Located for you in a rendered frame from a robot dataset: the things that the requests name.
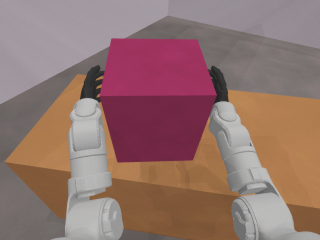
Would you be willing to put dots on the right robot forearm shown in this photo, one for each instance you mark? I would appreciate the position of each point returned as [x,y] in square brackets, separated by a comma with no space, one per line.
[245,173]

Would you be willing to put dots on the pedestal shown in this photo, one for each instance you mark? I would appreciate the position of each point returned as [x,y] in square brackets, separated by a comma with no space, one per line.
[187,199]

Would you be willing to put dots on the carton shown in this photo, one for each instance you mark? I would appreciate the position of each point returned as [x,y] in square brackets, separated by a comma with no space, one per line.
[157,96]

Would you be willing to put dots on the left robot forearm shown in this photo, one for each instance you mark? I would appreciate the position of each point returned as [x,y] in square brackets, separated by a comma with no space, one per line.
[87,153]

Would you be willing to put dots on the robot left upper arm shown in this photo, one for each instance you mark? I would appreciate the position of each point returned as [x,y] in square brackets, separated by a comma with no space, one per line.
[97,219]

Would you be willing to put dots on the left robot hand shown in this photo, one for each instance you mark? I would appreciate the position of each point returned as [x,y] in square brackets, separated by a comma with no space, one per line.
[90,84]

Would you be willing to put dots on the right robot hand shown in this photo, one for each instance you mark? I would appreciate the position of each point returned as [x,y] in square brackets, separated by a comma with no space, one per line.
[219,84]

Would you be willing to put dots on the robot right upper arm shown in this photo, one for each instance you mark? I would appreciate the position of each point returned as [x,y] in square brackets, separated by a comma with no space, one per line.
[265,217]

